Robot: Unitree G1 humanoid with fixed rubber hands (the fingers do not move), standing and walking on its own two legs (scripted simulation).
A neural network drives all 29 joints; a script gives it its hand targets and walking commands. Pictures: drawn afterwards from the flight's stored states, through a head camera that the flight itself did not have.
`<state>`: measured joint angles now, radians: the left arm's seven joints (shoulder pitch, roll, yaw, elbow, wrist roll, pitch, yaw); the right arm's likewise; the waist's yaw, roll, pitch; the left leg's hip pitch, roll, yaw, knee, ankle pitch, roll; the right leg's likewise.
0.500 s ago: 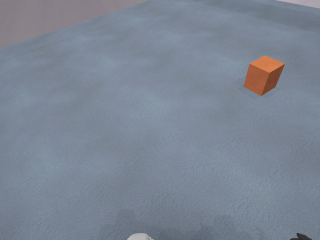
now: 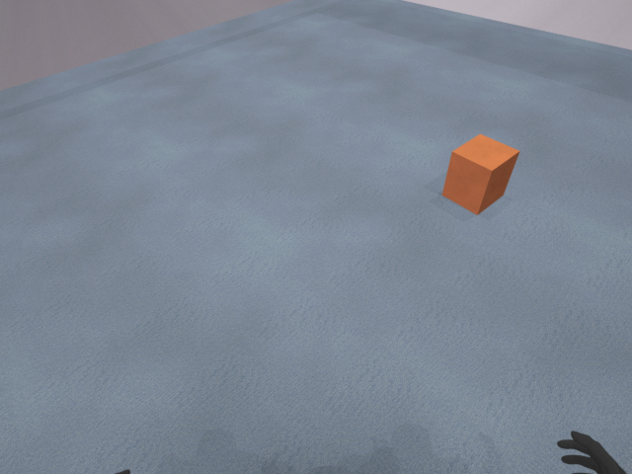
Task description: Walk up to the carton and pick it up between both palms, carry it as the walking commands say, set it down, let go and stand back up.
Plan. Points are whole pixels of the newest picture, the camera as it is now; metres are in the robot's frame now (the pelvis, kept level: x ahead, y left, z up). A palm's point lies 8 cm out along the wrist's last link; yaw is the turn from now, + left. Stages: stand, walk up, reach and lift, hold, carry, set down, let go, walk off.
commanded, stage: walk up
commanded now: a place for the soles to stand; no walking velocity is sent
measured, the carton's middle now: (478, 174) +1.53 -0.59 -0.63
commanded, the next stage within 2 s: none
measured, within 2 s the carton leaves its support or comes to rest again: neither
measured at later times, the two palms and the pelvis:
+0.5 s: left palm (151, 395) +0.26 +0.31 -0.10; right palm (579, 365) +0.32 -0.33 -0.07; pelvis +0.20 +0.00 +0.00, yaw -4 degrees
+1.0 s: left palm (222, 281) +0.48 +0.25 -0.11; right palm (580, 295) +0.45 -0.40 -0.09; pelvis +0.39 -0.05 -0.01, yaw -10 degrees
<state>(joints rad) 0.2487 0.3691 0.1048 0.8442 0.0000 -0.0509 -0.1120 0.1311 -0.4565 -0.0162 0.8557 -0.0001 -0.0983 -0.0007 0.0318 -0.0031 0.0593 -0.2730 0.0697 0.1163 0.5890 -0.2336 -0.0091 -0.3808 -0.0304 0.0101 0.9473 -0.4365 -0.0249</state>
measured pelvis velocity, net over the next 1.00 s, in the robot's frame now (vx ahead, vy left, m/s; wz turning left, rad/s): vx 0.39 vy -0.05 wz -0.17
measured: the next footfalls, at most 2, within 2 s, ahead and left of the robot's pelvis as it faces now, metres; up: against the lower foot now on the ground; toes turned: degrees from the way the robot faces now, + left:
right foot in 0.04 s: +0.11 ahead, -0.12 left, +0.00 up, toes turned -1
left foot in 0.34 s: +0.27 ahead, +0.11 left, +0.00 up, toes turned +4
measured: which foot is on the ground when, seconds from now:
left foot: down 0.00-0.02, up 0.04-0.32, down 0.34-0.74, up 0.76-1.00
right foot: up 0.00-0.02, down 0.04-0.38, up 0.40-0.72, down 0.74-1.00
